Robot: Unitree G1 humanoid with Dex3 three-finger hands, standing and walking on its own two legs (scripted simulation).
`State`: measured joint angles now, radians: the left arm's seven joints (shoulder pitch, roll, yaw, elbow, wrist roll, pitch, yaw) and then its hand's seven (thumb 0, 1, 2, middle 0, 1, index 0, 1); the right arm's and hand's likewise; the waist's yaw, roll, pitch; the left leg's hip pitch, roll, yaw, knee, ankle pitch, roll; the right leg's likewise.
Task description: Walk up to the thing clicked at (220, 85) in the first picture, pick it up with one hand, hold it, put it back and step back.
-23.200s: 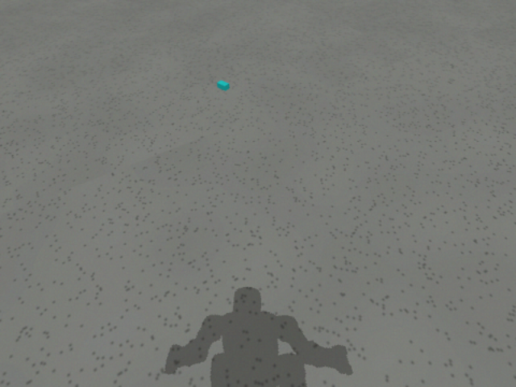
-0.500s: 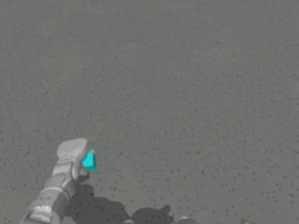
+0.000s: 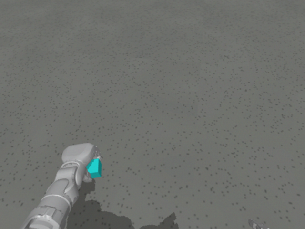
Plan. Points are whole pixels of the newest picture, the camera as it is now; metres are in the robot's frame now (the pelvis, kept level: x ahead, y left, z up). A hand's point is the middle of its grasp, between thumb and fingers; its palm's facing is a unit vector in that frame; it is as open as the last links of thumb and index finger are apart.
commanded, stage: hold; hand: left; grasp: from above
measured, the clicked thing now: (87, 169) +0.32 +0.23 -0.09
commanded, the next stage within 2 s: crouch in 1.48 s
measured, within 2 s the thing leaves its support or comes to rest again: neither
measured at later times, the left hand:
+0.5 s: hand (82, 172) +0.29 +0.22 -0.03, palm faces -0.43 -0.07 -0.90, open 7.3 cm
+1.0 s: hand (80, 173) +0.28 +0.22 -0.02, palm faces -0.42 -0.07 -0.90, open 7.4 cm
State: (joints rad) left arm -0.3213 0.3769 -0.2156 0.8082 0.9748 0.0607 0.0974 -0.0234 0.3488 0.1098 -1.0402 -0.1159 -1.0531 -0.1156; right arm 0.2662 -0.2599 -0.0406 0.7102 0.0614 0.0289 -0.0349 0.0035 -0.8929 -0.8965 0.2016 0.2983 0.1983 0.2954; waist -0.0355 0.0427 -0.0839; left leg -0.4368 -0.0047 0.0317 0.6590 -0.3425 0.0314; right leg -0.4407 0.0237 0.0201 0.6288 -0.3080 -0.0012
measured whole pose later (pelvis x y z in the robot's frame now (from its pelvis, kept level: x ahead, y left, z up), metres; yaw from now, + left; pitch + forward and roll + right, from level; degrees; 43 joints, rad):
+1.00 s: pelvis -0.01 +0.00 +0.02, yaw +0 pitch +1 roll +0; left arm -0.24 0.39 -0.23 0.63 0.96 0.06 -0.01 -0.02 0.35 0.15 -1.01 -0.16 -1.02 -0.16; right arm 0.21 -0.26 -0.02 0.67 0.08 0.06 -0.05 0.01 -0.90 -0.90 0.20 0.30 0.20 0.30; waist 0.01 0.06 -0.02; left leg -0.24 -0.01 0.04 0.47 -0.24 0.03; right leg -0.26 0.02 0.03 0.47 -0.22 -0.01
